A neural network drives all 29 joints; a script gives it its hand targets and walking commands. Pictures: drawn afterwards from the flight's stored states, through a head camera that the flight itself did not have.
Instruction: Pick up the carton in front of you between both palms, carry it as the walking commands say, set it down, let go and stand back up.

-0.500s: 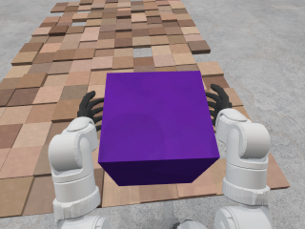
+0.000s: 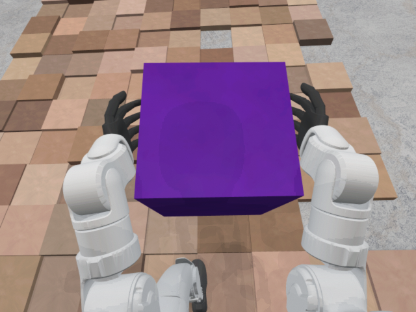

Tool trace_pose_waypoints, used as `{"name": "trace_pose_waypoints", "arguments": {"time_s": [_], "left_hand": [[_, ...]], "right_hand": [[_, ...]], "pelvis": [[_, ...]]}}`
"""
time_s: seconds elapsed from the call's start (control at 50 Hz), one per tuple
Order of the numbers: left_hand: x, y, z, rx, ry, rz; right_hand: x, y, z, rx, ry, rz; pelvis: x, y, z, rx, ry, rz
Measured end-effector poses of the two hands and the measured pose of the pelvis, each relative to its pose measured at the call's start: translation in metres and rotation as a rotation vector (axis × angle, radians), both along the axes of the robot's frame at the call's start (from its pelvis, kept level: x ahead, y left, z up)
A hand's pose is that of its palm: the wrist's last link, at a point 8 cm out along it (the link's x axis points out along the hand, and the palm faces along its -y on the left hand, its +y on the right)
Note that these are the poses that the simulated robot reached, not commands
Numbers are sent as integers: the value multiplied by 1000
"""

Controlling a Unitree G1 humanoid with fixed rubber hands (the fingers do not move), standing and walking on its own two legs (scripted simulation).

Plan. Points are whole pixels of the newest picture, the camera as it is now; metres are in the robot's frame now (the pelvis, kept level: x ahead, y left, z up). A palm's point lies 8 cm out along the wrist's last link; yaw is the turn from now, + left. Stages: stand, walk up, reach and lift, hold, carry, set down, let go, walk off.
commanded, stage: carry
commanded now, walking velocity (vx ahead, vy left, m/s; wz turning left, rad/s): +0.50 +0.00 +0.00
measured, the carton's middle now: (213, 153) +0.37 +0.02 +0.06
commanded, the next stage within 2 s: none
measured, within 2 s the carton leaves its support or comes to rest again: neither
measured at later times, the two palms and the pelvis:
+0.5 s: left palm out of the picture +0.67 +0.14 +0.20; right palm out of the picture +0.68 -0.16 +0.20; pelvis +0.33 -0.01 +0.04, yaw +1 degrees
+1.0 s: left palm out of the picture +0.92 +0.15 +0.16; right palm out of the picture +0.93 -0.15 +0.16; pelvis +0.59 +0.00 +0.04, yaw +0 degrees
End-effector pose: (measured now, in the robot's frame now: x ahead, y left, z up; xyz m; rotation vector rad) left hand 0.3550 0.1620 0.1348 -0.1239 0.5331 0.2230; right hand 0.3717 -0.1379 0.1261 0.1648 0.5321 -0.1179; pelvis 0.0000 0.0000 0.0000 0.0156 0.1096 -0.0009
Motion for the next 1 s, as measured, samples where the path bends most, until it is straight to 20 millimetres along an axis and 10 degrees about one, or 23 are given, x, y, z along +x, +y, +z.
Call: {"name": "trace_pose_waypoints", "arguments": {"time_s": [0.16, 0.4, 0.56, 0.72, 1.0], "left_hand": [[116, -11, 8, -13, 59, -110], [256, -21, 68, -20, 0, -109], [356, -30, 53, 12, 39, -43], [416, -24, 33, 16, 127, 45], [569, -11, 27, 5, 85, -46]], "right_hand": [[85, -10, 14, -41, 59, -81], [230, -21, 85, -68, 0, -73], [351, -30, 64, -72, 35, 12], [433, -22, 38, -13, 122, 59], [557, -12, 35, -49, 82, -24]], "pelvis": [[106, 21, 17, -13, -27, -3], [252, 8, 45, -45, -8, 3], [366, -26, 24, -41, -39, 46], [432, -37, 46, -15, -27, 35], [593, 1, 45, -28, -39, 1]]}}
